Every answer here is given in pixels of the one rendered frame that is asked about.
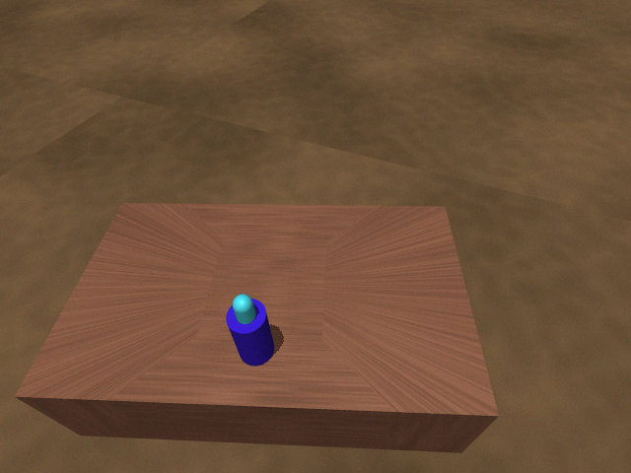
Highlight bottle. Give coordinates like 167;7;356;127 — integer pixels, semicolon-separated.
226;294;274;366

